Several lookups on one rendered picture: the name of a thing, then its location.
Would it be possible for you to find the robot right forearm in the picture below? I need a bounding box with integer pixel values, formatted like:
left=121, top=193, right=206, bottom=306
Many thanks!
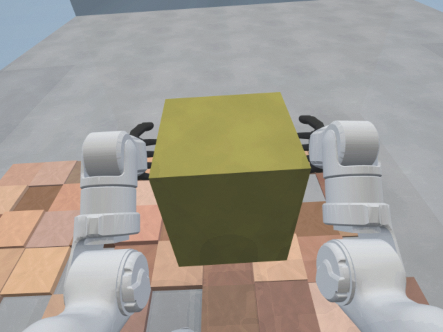
left=309, top=120, right=406, bottom=277

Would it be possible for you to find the robot left forearm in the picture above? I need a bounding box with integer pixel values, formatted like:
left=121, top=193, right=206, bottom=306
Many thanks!
left=63, top=131, right=147, bottom=305

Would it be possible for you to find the robot left hand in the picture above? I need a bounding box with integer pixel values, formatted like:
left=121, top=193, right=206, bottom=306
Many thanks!
left=130, top=122, right=156, bottom=180

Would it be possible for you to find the robot right upper arm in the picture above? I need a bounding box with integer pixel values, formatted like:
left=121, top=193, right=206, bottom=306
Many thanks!
left=316, top=239, right=443, bottom=332

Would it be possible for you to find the carton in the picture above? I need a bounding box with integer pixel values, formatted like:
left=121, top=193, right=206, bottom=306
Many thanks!
left=149, top=92, right=311, bottom=267

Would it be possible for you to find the robot left upper arm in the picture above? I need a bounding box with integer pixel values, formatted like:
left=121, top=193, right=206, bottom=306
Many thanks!
left=22, top=249, right=151, bottom=332

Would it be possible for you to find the robot right hand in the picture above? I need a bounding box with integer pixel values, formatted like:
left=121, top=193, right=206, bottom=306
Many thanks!
left=297, top=116, right=325, bottom=173

